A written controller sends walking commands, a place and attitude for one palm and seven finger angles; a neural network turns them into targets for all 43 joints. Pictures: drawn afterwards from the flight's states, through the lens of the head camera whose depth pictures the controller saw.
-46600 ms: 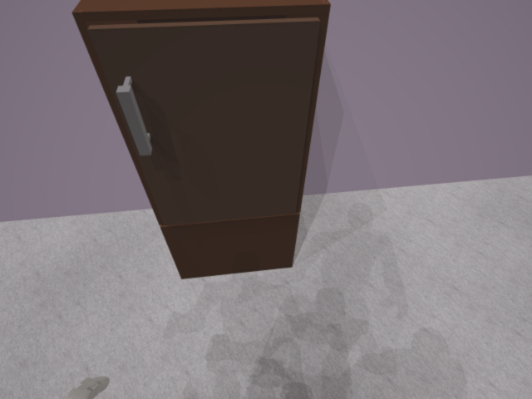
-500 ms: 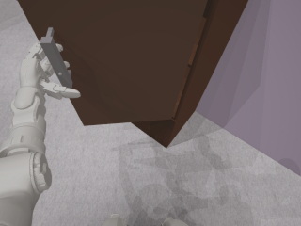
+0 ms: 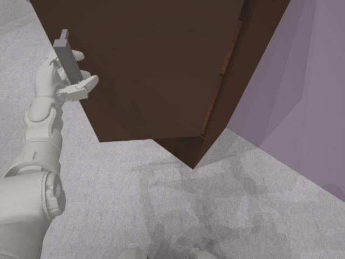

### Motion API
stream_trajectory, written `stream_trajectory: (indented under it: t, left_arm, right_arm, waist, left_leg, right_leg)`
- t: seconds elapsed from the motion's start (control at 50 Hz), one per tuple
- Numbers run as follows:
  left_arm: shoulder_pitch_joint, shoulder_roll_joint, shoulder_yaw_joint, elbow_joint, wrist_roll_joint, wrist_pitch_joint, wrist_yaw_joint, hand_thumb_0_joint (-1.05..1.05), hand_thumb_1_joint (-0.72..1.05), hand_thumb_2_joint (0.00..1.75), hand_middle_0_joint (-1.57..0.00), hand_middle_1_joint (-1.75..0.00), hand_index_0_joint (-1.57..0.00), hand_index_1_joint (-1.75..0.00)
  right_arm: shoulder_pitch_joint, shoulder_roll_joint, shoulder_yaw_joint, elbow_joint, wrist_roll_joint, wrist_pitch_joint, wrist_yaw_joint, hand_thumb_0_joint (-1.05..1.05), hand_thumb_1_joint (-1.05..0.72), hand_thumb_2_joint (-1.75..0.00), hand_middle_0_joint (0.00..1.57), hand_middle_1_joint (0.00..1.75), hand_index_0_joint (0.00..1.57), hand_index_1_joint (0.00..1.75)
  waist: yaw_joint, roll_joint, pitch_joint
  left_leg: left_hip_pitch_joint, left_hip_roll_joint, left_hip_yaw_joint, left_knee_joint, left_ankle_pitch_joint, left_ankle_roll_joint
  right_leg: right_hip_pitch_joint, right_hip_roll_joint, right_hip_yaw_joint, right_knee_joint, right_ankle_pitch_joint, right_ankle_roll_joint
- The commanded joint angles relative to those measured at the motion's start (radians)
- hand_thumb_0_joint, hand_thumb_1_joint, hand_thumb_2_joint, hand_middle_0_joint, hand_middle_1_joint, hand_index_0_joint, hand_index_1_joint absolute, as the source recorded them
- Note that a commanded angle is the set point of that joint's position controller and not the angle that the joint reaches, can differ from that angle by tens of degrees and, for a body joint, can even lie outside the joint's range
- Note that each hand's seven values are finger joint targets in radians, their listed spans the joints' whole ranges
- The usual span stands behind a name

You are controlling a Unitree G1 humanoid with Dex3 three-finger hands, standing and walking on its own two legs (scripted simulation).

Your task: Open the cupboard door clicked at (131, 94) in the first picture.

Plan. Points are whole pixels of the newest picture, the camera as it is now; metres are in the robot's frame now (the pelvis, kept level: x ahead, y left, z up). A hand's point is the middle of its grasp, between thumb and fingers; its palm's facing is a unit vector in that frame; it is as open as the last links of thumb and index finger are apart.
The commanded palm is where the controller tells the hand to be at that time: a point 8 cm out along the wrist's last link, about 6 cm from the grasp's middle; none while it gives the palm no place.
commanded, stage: close the thumb around the handle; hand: left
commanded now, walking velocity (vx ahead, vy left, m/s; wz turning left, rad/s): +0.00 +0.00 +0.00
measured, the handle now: (74, 66) +0.55 +0.21 +0.11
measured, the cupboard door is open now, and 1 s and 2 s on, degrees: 44 68 83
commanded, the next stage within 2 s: pull the door open along its arc in 0.24 s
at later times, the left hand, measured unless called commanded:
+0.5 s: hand (82, 83) +0.50 +0.18 +0.10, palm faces +0.05 -1.00 +0.00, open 5.9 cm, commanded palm +0.45 +0.23 +0.11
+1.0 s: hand (101, 137) +0.35 +0.12 +0.10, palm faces +0.22 -0.97 +0.09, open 6.4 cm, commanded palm +0.31 +0.18 +0.11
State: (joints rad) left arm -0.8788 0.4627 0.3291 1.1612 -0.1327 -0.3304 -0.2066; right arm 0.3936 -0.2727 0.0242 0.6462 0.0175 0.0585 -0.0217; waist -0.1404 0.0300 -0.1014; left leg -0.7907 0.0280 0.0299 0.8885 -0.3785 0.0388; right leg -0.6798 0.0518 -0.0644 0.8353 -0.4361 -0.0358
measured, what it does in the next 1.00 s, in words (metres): stands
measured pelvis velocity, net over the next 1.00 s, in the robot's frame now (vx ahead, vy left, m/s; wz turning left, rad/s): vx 0.01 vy -0.01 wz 0.00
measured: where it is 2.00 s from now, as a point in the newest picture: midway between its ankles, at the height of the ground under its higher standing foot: outside the picture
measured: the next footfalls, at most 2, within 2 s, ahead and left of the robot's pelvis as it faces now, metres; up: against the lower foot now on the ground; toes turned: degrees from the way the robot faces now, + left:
none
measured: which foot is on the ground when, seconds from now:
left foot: down 0.00-1.00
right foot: down 0.00-1.00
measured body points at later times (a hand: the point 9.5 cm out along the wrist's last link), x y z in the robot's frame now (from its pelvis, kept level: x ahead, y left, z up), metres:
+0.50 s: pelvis +0.00 +0.00 +0.00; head +0.09 +0.01 +0.44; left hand +0.49 +0.24 +0.10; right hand +0.00 -0.27 -0.11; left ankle +0.02 +0.09 -0.69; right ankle -0.02 -0.10 -0.69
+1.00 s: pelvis +0.01 -0.01 +0.02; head +0.03 -0.02 +0.47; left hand +0.33 +0.17 +0.10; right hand +0.18 -0.24 -0.07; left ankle +0.03 +0.09 -0.69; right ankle -0.02 -0.10 -0.69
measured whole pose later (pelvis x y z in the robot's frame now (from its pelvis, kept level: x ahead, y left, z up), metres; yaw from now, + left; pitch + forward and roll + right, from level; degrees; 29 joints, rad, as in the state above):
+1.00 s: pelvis +0.01 -0.01 +0.02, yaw +0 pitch +8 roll +0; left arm -0.10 0.04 0.07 0.22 -0.15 -0.16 0.18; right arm 0.23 -0.22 0.01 0.53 0.01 0.02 0.02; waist -0.01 0.03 -0.12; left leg -0.54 0.01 0.06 0.77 -0.36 0.03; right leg -0.46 0.04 -0.03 0.76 -0.44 -0.04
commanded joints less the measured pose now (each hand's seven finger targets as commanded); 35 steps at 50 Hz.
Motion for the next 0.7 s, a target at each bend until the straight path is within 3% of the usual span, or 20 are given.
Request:
stream_trajectory:
  t: [0.0, 0.06, 0.1, 0.14, 0.18, 0.24, 0.28, 0.32, 0.34, 0.38, 0.4, 0.52, 0.64, 0.68]
  left_arm:
    - [-0.458, 0.272, 0.075, -0.207, -0.001, -0.064, 0.021, 0.00, 0.84, 0.88, -0.40, -1.34, -0.40, -1.34]
    - [-0.475, 0.227, 0.035, -0.210, 0.012, -0.076, 0.030, 0.00, 0.90, 0.90, -0.40, -1.35, -0.40, -1.35]
    - [-0.465, 0.275, 0.073, -0.213, 0.014, -0.087, 0.030, 0.00, 0.90, 0.90, -0.40, -1.35, -0.40, -1.35]
    - [-0.477, 0.291, 0.079, -0.207, 0.010, -0.084, 0.021, 0.00, 0.90, 0.90, -0.40, -1.35, -0.40, -1.35]
    - [-0.465, 0.326, 0.108, -0.190, 0.011, -0.083, 0.016, 0.00, 0.90, 0.90, -0.40, -1.35, -0.40, -1.35]
    - [-0.460, 0.296, 0.083, -0.208, 0.008, -0.079, 0.008, 0.00, 0.90, 0.90, -0.40, -1.35, -0.40, -1.35]
    - [-0.431, 0.328, 0.116, -0.207, 0.002, -0.081, 0.007, 0.00, 0.90, 0.90, -0.40, -1.35, -0.40, -1.35]
    - [-0.418, 0.321, 0.110, -0.215, -0.001, -0.080, 0.001, 0.00, 0.90, 0.90, -0.40, -1.35, -0.40, -1.35]
    - [-0.450, 0.253, 0.052, -0.220, -0.005, -0.076, -0.002, 0.00, 0.90, 0.90, -0.40, -1.35, -0.40, -1.35]
    - [-0.421, 0.226, 0.049, -0.233, -0.013, -0.079, -0.001, 0.00, 0.90, 0.90, -0.40, -1.35, -0.40, -1.35]
    - [-0.378, 0.253, 0.078, -0.228, -0.016, -0.076, 0.004, 0.00, 0.90, 0.90, -0.40, -1.35, -0.40, -1.35]
    - [-0.210, 0.197, 0.053, -0.354, -0.033, -0.069, 0.000, 0.00, 0.90, 0.90, -0.40, -1.35, -0.40, -1.35]
    - [0.077, 0.108, 0.023, -0.554, -0.086, -0.029, -0.005, 0.00, 0.90, 0.90, -0.40, -1.35, -0.40, -1.35]
    - [0.195, 0.083, 0.011, -0.654, -0.098, -0.019, -0.002, 0.00, 0.90, 0.90, -0.40, -1.35, -0.40, -1.35]
  right_arm:
    - [0.141, -0.179, -0.061, -0.064, -0.002, -0.017, -0.009, 0.00, -0.90, -0.90, 0.20, 0.30, 0.20, 0.30]
    - [0.138, -0.170, -0.060, -0.068, -0.005, -0.020, -0.005, 0.00, -0.90, -0.90, 0.20, 0.30, 0.20, 0.30]
    - [0.144, -0.176, -0.061, -0.068, -0.006, -0.020, -0.006, 0.00, -0.90, -0.90, 0.20, 0.30, 0.20, 0.30]
    - [0.145, -0.177, -0.059, -0.068, -0.003, -0.019, -0.009, 0.00, -0.90, -0.90, 0.20, 0.30, 0.20, 0.30]
    - [0.153, -0.180, -0.058, -0.068, -0.003, -0.016, -0.012, 0.00, -0.90, -0.90, 0.20, 0.30, 0.20, 0.30]
    - [0.145, -0.173, -0.058, -0.074, -0.002, -0.016, -0.012, 0.00, -0.90, -0.90, 0.20, 0.30, 0.20, 0.30]
    - [0.152, -0.177, -0.059, -0.077, -0.004, -0.014, -0.013, 0.00, -0.90, -0.90, 0.20, 0.30, 0.20, 0.30]
    - [0.146, -0.174, -0.059, -0.082, 0.000, -0.012, -0.013, 0.00, -0.90, -0.90, 0.20, 0.30, 0.20, 0.30]
    - [0.142, -0.167, -0.057, -0.080, 0.001, -0.013, -0.010, 0.00, -0.90, -0.90, 0.20, 0.30, 0.20, 0.30]
    - [0.145, -0.166, -0.061, -0.080, -0.001, -0.018, -0.007, 0.00, -0.90, -0.90, 0.20, 0.30, 0.20, 0.30]
    - [0.142, -0.172, -0.065, -0.082, -0.001, -0.016, -0.007, 0.00, -0.90, -0.90, 0.20, 0.30, 0.20, 0.30]
    - [0.115, -0.163, -0.072, -0.115, 0.007, -0.009, 0.002, 0.00, -0.90, -0.90, 0.20, 0.30, 0.20, 0.30]
    - [0.056, -0.147, -0.075, -0.173, 0.023, -0.017, 0.011, 0.00, -0.90, -0.90, 0.20, 0.30, 0.20, 0.30]
    - [0.030, -0.142, -0.077, -0.193, 0.028, -0.025, 0.015, 0.00, -0.90, -0.90, 0.20, 0.30, 0.20, 0.30]
  waist:
    - [-0.005, 0.061, -0.405]
    - [-0.018, 0.071, -0.389]
    - [-0.010, 0.065, -0.422]
    - [-0.018, 0.048, -0.414]
    - [-0.009, 0.048, -0.410]
    - [-0.007, 0.089, -0.425]
    - [0.001, 0.077, -0.429]
    - [0.007, 0.074, -0.434]
    - [-0.017, 0.071, -0.402]
    - [-0.006, 0.074, -0.399]
    - [0.010, 0.067, -0.413]
    - [0.048, 0.070, -0.457]
    - [0.098, 0.006, -0.413]
    - [0.114, 0.021, -0.398]
  left_leg:
    - [0.409, -0.004, -0.093, -0.075, 0.336, 0.001]
    - [0.404, -0.005, -0.089, -0.071, 0.322, 0.000]
    - [0.398, -0.006, -0.085, -0.064, 0.336, 0.003]
    - [0.372, -0.007, -0.077, -0.066, 0.318, 0.006]
    - [0.360, -0.009, -0.078, -0.064, 0.321, 0.007]
    - [0.382, -0.009, -0.072, -0.067, 0.328, 0.005]
    - [0.374, -0.009, -0.070, -0.064, 0.343, 0.008]
    - [0.370, -0.011, -0.065, -0.069, 0.343, 0.006]
    - [0.373, -0.008, -0.068, -0.073, 0.327, 0.006]
    - [0.390, -0.010, -0.069, -0.071, 0.336, 0.007]
    - [0.387, -0.009, -0.067, -0.073, 0.337, 0.005]
    - [0.431, -0.011, -0.053, -0.083, 0.418, 0.003]
    - [0.424, -0.017, -0.028, -0.116, 0.469, 0.010]
    - [0.440, -0.018, -0.023, -0.123, 0.500, 0.011]
  right_leg:
    - [0.021, 0.011, 0.042, -0.102, 0.338, 0.019]
    - [0.005, 0.013, 0.042, -0.103, 0.326, 0.021]
    - [0.031, 0.013, 0.050, -0.099, 0.351, 0.022]
    - [0.050, 0.012, 0.054, -0.104, 0.354, 0.025]
    - [0.062, 0.013, 0.055, -0.101, 0.359, 0.022]
    - [0.056, 0.012, 0.056, -0.106, 0.365, 0.023]
    - [0.077, 0.015, 0.057, -0.103, 0.385, 0.022]
    - [0.091, 0.014, 0.059, -0.107, 0.396, 0.024]
    - [0.066, 0.015, 0.052, -0.111, 0.381, 0.025]
    - [0.064, 0.018, 0.048, -0.112, 0.376, 0.021]
    - [0.072, 0.018, 0.050, -0.111, 0.382, 0.021]
    - [0.131, 0.018, 0.046, -0.105, 0.465, 0.018]
    - [0.242, 0.014, 0.045, -0.122, 0.579, 0.021]
    - [0.265, 0.011, 0.044, -0.124, 0.600, 0.019]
